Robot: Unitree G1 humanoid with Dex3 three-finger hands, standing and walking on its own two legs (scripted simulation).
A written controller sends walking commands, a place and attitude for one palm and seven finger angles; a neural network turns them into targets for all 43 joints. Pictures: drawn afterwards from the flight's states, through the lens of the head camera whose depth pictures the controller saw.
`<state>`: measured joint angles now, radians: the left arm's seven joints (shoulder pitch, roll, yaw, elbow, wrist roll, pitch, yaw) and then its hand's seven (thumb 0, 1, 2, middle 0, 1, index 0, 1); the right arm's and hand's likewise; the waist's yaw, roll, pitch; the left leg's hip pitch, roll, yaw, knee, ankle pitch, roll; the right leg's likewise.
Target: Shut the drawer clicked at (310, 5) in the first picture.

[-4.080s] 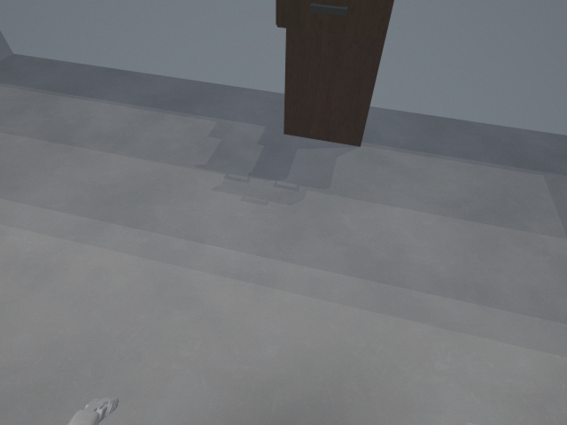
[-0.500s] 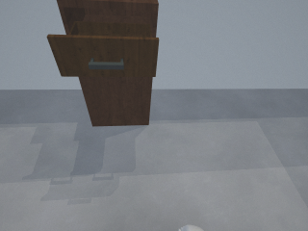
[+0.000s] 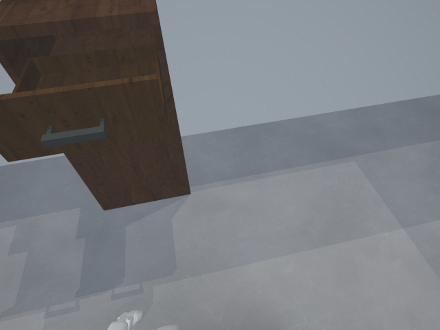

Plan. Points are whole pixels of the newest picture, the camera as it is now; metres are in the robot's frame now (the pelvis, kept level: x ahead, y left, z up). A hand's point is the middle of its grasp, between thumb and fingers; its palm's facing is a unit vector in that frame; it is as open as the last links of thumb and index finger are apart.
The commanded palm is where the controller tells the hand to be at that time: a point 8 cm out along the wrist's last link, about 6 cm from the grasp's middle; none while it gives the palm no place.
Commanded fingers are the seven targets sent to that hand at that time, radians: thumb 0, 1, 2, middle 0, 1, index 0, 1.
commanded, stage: turn to face it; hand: left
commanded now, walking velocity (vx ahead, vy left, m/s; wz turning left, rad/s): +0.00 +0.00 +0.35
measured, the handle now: (76, 130) +0.53 +0.35 +0.05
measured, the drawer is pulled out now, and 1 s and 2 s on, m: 0.28 0.28 0.28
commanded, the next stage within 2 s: take the last steps up to it in 0.24 s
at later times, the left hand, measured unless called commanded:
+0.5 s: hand out of the picture -0.02 +0.25 -0.16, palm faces +0.20 -0.95 -0.23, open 7.3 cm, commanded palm none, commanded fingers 0.00 0.90 0.90 -0.20 -0.30 -0.20 -0.30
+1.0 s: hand out of the picture +0.01 +0.14 -0.15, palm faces +0.30 -0.94 -0.15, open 7.3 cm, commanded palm none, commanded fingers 0.00 0.90 0.90 -0.20 -0.30 -0.20 -0.30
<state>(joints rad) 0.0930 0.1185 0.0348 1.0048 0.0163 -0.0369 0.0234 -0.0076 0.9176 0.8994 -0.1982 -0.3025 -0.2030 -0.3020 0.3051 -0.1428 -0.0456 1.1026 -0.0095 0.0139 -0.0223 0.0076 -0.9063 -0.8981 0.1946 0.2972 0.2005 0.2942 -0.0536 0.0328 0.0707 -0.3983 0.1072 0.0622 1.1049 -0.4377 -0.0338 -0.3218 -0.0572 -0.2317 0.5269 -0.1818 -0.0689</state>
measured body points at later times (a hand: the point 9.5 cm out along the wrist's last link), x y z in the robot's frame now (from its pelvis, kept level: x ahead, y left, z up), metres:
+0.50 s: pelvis +0.01 +0.04 +0.02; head +0.03 +0.06 +0.46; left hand -0.02 +0.30 -0.15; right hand +0.09 -0.19 -0.13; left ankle +0.01 +0.12 -0.73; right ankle +0.01 -0.11 -0.67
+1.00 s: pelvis +0.11 +0.02 +0.02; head +0.12 +0.01 +0.47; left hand +0.00 +0.19 -0.14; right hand +0.18 -0.21 -0.15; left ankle +0.14 +0.18 -0.67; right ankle +0.06 -0.09 -0.73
